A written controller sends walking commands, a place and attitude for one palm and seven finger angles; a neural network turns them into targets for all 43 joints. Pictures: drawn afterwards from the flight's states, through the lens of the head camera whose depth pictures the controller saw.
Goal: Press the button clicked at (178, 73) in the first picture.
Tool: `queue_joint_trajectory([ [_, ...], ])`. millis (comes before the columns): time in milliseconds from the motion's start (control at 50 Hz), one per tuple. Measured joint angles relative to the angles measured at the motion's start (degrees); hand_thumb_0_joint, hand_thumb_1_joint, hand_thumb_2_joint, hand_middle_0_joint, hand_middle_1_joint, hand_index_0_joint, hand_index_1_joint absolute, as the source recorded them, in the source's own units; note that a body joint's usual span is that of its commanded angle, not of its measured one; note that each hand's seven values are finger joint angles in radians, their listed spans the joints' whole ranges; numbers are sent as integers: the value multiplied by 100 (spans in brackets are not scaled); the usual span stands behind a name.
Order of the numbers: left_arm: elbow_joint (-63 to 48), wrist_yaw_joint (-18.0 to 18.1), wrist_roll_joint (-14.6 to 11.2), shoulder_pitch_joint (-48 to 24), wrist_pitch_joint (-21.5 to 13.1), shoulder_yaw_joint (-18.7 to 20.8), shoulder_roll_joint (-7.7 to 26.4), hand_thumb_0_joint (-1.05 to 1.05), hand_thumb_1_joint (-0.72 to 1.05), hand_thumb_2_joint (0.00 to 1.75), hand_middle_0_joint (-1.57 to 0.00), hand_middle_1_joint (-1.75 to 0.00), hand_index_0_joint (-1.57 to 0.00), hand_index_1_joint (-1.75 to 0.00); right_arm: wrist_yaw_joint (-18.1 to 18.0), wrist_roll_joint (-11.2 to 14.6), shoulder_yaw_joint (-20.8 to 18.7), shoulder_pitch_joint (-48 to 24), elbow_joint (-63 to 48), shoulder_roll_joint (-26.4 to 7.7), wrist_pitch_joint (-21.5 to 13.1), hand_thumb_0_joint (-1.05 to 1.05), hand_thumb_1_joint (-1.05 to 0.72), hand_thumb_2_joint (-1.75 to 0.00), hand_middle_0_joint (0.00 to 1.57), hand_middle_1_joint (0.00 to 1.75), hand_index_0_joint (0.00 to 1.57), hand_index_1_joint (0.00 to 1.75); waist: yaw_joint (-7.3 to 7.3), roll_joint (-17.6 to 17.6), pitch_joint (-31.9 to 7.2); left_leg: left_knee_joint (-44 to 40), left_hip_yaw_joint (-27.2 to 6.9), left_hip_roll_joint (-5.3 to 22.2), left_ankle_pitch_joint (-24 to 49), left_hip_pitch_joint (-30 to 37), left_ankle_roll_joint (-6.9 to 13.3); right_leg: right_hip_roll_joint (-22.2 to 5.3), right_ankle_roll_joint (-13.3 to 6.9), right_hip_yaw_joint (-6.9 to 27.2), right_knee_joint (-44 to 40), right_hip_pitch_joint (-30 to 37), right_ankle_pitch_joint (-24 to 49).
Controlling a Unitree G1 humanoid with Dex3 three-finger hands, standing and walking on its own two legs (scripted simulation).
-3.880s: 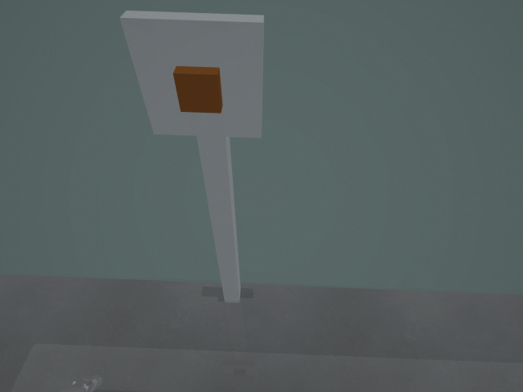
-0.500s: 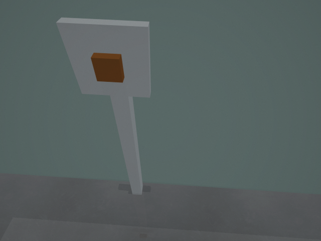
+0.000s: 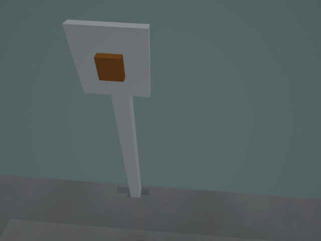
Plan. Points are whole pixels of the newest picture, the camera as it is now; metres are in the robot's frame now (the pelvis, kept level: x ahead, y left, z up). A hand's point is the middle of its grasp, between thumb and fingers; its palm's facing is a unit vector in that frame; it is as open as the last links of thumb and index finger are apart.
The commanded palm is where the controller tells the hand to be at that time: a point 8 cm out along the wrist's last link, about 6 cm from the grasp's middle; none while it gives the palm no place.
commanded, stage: raise the hand and make a fist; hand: left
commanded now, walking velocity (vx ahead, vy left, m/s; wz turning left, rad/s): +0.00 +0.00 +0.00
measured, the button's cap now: (110, 67) +0.50 +0.18 +0.19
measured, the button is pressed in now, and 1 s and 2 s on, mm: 0 0 0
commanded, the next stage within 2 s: none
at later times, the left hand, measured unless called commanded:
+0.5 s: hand (92, 232) +0.15 +0.17 -0.02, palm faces +0.05 -1.00 +0.01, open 5.3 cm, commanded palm +0.12 +0.23 +0.00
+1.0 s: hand (77, 194) +0.20 +0.19 +0.07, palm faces +0.03 -1.00 -0.08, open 3.1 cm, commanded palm +0.16 +0.25 +0.09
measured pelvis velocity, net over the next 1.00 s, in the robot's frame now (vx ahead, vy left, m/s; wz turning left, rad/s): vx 0.02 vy -0.01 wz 0.06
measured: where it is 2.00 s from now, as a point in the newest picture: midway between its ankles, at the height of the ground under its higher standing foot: outside the picture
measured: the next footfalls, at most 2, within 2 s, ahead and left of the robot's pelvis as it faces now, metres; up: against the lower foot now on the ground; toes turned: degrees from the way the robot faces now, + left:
none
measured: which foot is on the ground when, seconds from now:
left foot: down 0.00-1.00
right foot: down 0.00-1.00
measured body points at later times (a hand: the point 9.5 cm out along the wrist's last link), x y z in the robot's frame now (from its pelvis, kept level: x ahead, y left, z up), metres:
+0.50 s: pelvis +0.00 -0.02 -0.06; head +0.01 -0.01 +0.39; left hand +0.14 +0.22 -0.02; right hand +0.24 -0.26 -0.07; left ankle +0.01 +0.10 -0.74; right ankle +0.02 -0.13 -0.74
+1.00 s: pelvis +0.02 -0.01 -0.03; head +0.03 -0.02 +0.42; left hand +0.19 +0.25 +0.08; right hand +0.20 -0.23 -0.10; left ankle +0.01 +0.10 -0.74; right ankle +0.02 -0.13 -0.74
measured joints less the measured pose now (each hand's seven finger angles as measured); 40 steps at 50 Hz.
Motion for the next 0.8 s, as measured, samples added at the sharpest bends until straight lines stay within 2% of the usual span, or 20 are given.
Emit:
queue_joint_trajectory([
  [80, 46, 35, 3, 16, -17, -23, -41, 0, 91, 90, -20, -30, -20, -30, 6, 18, 14, 4, 45, 13, 13, 0, -91, -90, 20, 30, 20, 30, 12, 17, 48, 49, -19, 49, 2, -51, -24, 47, -15, -21, -49, -2, 40],
  [100, -857, 59, -250, 299, 389, 72, -45, 1, 92, 90, -21, -30, -20, -30, -31, 92, 56, 68, -181, -3, -25, 0, -91, -90, 20, 30, 20, 30, -9, 20, 133, 126, -26, 61, -31, -68, -27, 54, -19, -28, 2, -7, 31],
  [120, -1994, 139, -433, 664, 619, 187, 3, 2, 94, 90, -21, -30, -21, -30, -143, 167, 96, 198, -424, -18, -258, 1, -92, -90, 20, 30, 20, 30, 10, -13, 175, 154, -17, 41, -50, -62, -26, 32, -52, -17, 109, -42, -18],
  [160, -3754, 390, -720, 1194, 380, 219, 103, 3, 95, 90, -22, -32, -22, -32, -299, 323, 85, 407, -812, -75, -834, 1, -92, -90, 20, 30, 20, 30, -17, -13, 64, 259, -63, -19, -87, -189, -28, -38, -87, -57, 342, -195, -158],
  [200, -4936, 467, -928, 1282, 36, 244, 118, 3, 95, 90, -24, -34, -24, -34, -378, 374, 52, 422, -1170, -205, -1264, 1, -92, -90, 20, 30, 20, 30, -103, 103, -22, 482, -168, -57, -154, -390, -18, -86, -69, -148, 535, -330, -276],
  [260, -5609, 138, -1075, 847, -953, 433, 77, 3, 94, 90, -29, -39, -28, -39, -320, 284, -58, 155, -1674, -383, -1605, 1, -92, -90, 20, 30, 20, 30, -225, 208, -254, 1011, -265, -86, -317, -998, -21, -77, -94, -131, 1060, -899, -498],
  [300, -5650, -399, -1220, 549, -1753, 593, 37, 2, 94, 90, -32, -44, -32, -43, -185, 210, -159, -89, -2017, -441, -1683, 1, -92, -90, 20, 30, 20, 30, -213, 163, -459, 1470, -236, -65, -491, -1512, -45, -49, -114, -44, 1555, -1450, -672],
  [340, -5588, -1099, -1355, 416, -2457, 715, 18, 1, 93, 90, -37, -48, -36, -48, -23, 181, -253, -350, -2379, -481, -1666, 1, -91, -90, 20, 30, 20, 30, -195, 90, -563, 1966, -208, -6, -716, -1943, -74, -9, -113, 3, 2035, -1898, -845],
  [380, -5587, -1728, -1422, 501, -2735, 773, 65, 1, 93, 90, -42, -54, -41, -54, 72, 226, -325, -546, -2761, -520, -1593, 1, -91, -90, 20, 30, 20, 30, -156, 15, -607, 2373, -196, 47, -925, -2238, -85, 28, -134, 26, 2441, -2210, -1042],
  [400, -5641, -1942, -1459, 626, -2694, 787, 98, 1, 92, 90, -44, -56, -44, -56, 77, 257, -352, -615, -2937, -535, -1545, 1, -91, -90, 20, 30, 20, 30, -126, -22, -624, 2524, -196, 66, -1011, -2335, -117, 41, -141, 32, 2595, -2314, -1125],
  [440, -5828, -2144, -1564, 976, -2427, 812, 137, 1, 92, 90, -50, -62, -49, -62, 29, 300, -395, -705, -3233, -556, -1450, 1, -91, -90, 20, 30, 20, 30, -54, -69, -640, 2742, -225, 93, -1155, -2448, -132, 62, -160, 9, 2799, -2415, -1265],
  [500, -6254, -2012, -1622, 1543, -2102, 916, 163, 1, 91, 90, -58, -71, -57, -71, -61, 297, -431, -720, -3502, -552, -1339, 1, -91, -90, 20, 30, 20, 30, 89, -72, -654, 2941, -356, 137, -1309, -2528, -159, 101, -194, -116, 2899, -2408, -1402],
  [560, -6765, -1795, -1601, 1858, -2173, 1020, 229, 2, 91, 90, -66, -80, -65, -80, -116, 254, -374, -669, -3544, -527, -1299, 1, -91, -90, 20, 30, 20, 30, 226, -18, -643, 3075, -546, 166, -1397, -2598, -182, 132, -226, -302, 2888, -2344, -1469],
  [620, -7078, -1868, -1631, 1718, -2335, 1063, 312, 2, 91, 90, -74, -89, -74, -88, -131, 257, -205, -656, -3400, -483, -1303, 1, -91, -90, 20, 30, 20, 30, 296, 89, -592, 3163, -713, 180, -1431, -2670, -205, 154, -242, -463, 2842, -2296, -1484],
  [680, -7163, -2121, -1688, 1341, -2137, 1061, 412, 2, 91, 90, -82, -98, -82, -97, -152, 297, -9, -651, -3205, -365, -1278, 1, -91, -90, 20, 30, 20, 30, 284, 202, -528, 3110, -767, 192, -1405, -2636, -215, 175, -241, -515, 2724, -2217, -1439],
  [740, -7173, -2277, -1748, 1114, -1653, 1100, 515, 2, 90, 90, -91, -107, -90, -106, -171, 330, 125, -551, -3056, -196, -1227, 1, -91, -90, 20, 30, 21, 30, 199, 273, -543, 2875, -698, 197, -1327, -2463, -205, 185, -221, -453, 2506, -2080, -1345],
  [800, -7202, -2247, -1854, 1110, -1237, 1213, 555, 2, 90, 90, -99, -116, -98, -115, -190, 346, 179, -369, -2988, -86, -1212, 1, -91, -90, 20, 30, 21, 30, 98, 315, -580, 2563, -584, 190, -1232, -2206, -172, 185, -190, -350, 2245, -1885, -1239],
])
